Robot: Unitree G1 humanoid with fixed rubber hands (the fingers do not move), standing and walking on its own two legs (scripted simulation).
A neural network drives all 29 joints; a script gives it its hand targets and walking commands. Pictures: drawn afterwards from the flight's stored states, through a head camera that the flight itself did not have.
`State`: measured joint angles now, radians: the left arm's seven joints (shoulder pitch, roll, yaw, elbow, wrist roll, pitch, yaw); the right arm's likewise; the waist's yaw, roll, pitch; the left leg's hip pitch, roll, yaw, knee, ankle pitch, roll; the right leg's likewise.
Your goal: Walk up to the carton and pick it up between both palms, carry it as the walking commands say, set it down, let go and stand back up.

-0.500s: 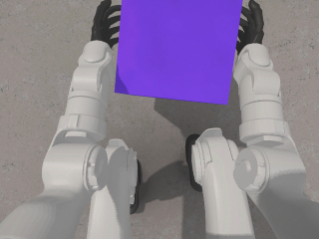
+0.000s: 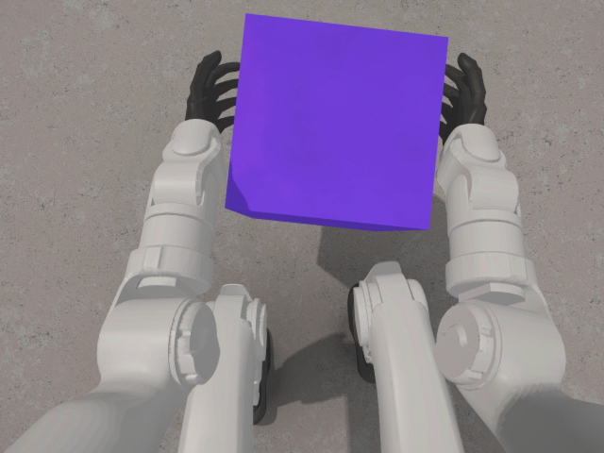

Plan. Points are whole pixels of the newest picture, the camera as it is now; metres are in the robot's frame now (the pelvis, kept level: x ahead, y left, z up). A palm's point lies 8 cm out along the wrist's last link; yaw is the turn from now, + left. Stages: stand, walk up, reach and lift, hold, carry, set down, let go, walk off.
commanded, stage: reach and lift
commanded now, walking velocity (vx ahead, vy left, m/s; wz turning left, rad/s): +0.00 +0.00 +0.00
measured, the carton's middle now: (326, 149) +0.49 -0.07 -0.15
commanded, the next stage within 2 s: none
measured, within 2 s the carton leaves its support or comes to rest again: neither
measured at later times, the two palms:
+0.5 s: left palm (186, 113) +0.49 +0.08 -0.01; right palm (496, 120) +0.45 -0.22 +0.00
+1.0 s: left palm (146, 97) +0.48 +0.09 +0.07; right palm (541, 103) +0.44 -0.21 +0.07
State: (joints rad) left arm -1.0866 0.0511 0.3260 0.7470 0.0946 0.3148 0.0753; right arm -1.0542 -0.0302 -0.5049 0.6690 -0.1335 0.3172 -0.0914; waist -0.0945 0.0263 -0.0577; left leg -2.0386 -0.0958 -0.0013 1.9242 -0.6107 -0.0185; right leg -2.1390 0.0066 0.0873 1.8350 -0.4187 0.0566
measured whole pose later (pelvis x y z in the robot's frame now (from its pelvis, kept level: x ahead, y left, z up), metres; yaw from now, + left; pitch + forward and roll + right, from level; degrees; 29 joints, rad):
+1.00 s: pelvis +0.03 +0.00 +0.12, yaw -2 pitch +35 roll +1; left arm -0.80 -0.03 0.34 0.67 0.13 0.31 0.04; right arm -0.79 0.07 -0.46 0.60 -0.18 0.33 -0.08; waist -0.08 0.04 -0.17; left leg -1.59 -0.08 -0.03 1.55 -0.57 0.00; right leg -1.68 0.00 0.07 1.47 -0.40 0.05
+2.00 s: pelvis +0.07 +0.00 +0.25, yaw -3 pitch +22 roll +0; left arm -0.48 -0.13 0.33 0.57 0.20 0.30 0.01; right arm -0.48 0.16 -0.44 0.49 -0.24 0.33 -0.03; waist -0.08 0.04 -0.13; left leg -0.92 -0.06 -0.05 0.96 -0.41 0.01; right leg -1.00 0.00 0.06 0.89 -0.27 0.04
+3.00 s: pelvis +0.10 +0.00 +0.32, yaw -3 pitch -4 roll -1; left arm -0.27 -0.15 0.21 0.33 0.21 0.62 0.00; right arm -0.29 0.16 -0.30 0.27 -0.25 0.65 -0.03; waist -0.07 0.02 0.00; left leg -0.09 -0.02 -0.08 0.44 -0.28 0.01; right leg -0.16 0.00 0.05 0.37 -0.14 0.03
